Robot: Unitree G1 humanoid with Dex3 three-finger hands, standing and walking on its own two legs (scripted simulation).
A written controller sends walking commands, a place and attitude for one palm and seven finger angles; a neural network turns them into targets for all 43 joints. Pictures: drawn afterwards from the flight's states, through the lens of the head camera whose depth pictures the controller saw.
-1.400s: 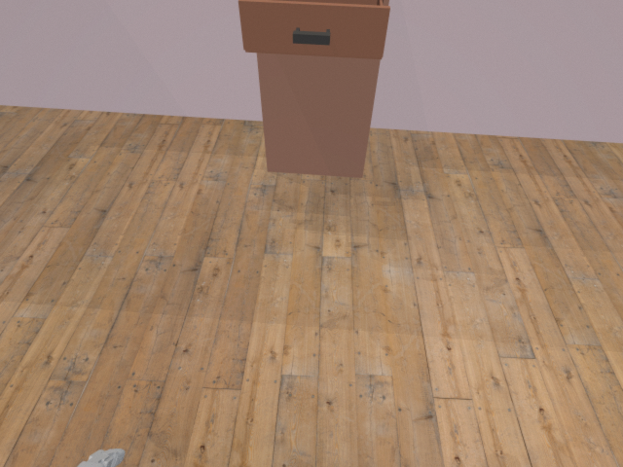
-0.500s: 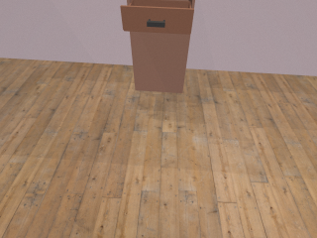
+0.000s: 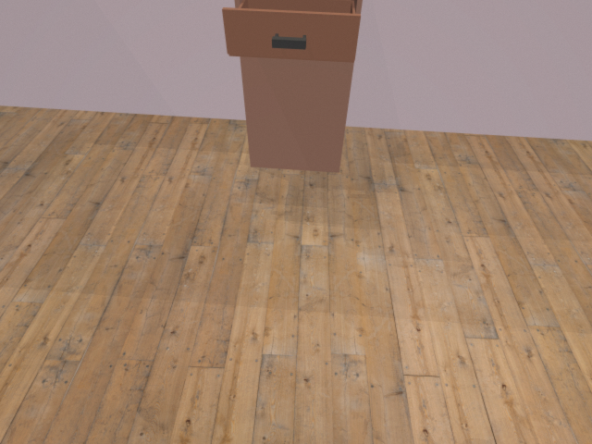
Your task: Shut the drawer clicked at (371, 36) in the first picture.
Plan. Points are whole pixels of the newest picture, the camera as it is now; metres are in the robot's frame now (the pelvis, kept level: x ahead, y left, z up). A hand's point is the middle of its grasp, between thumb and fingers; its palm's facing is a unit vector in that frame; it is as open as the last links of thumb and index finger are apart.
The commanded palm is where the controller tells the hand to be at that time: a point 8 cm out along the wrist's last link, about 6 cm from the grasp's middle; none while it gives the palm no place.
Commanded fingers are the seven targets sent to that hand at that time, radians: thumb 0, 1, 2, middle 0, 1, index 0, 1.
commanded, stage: look at it before walking up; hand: left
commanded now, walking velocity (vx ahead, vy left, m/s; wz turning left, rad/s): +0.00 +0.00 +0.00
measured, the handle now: (289, 40) +1.26 +0.09 +0.03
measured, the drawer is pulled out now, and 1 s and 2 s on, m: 0.30 0.30 0.30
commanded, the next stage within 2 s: walk to a spot facing it in 0.14 s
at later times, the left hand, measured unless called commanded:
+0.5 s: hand out of the picture +0.04 +0.21 -0.19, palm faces -0.02 -0.98 -0.22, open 7.4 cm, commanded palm none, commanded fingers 0.00 0.90 0.90 -0.20 -0.30 -0.20 -0.30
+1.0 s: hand (223, 381) +0.26 +0.14 -0.18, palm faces -0.08 -0.97 -0.22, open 7.3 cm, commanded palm none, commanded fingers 0.00 0.90 0.90 -0.20 -0.30 -0.20 -0.30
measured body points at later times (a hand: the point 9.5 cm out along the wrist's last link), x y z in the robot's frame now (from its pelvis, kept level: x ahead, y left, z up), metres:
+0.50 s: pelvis +0.04 +0.01 -0.01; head +0.03 +0.01 +0.44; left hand +0.04 +0.26 -0.17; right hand +0.05 -0.25 -0.16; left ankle +0.00 +0.13 -0.74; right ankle +0.01 -0.12 -0.74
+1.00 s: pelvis +0.20 -0.04 -0.01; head +0.22 -0.04 +0.44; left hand +0.27 +0.20 -0.16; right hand +0.14 -0.27 -0.17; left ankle +0.20 +0.09 -0.67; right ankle +0.20 -0.13 -0.74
